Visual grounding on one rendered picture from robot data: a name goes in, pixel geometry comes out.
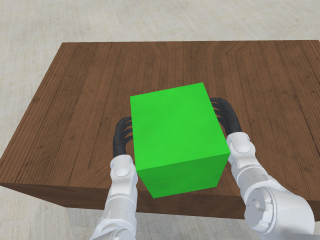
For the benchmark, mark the left robot forearm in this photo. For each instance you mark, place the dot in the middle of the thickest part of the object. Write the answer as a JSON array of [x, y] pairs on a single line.
[[121, 202]]

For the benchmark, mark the pedestal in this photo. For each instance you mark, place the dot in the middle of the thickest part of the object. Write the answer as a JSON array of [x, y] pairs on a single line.
[[62, 149]]

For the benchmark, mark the right robot forearm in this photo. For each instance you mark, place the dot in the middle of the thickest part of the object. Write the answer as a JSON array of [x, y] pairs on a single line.
[[246, 170]]

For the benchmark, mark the left robot hand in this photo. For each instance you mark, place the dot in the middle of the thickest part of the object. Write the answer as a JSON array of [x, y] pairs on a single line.
[[119, 140]]

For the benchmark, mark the left robot upper arm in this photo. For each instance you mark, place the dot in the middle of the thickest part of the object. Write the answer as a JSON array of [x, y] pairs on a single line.
[[117, 234]]

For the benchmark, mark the right robot hand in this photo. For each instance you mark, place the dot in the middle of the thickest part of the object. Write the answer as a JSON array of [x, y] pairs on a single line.
[[228, 117]]

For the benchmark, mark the carton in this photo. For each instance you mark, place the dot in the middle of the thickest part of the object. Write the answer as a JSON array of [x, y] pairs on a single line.
[[179, 145]]

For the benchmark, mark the right robot upper arm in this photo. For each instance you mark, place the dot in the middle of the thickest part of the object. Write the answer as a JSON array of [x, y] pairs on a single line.
[[278, 215]]

